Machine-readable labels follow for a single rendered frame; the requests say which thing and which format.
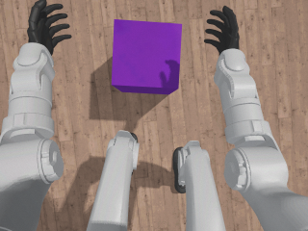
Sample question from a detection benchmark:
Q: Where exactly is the carton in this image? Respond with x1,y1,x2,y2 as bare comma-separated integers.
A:
112,19,182,95

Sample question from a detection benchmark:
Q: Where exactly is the left robot forearm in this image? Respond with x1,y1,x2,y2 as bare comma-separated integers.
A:
0,42,56,146

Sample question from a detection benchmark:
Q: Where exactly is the robot left upper arm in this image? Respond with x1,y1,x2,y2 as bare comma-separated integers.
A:
0,138,64,231

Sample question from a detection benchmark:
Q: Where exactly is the left robot hand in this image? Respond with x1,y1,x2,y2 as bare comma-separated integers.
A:
27,0,72,56

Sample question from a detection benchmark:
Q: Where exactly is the right robot foot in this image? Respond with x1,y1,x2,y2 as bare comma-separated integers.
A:
172,146,186,193

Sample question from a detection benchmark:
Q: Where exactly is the right robot hand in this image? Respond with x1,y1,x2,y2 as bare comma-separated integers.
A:
204,6,240,55

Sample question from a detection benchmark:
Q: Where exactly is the right robot forearm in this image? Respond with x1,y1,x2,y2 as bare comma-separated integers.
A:
214,48,289,181

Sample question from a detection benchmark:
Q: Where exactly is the robot left shin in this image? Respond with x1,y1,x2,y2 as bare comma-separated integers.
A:
106,130,135,155

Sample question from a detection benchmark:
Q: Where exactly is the robot right upper arm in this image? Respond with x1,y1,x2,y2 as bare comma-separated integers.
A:
223,146,308,231

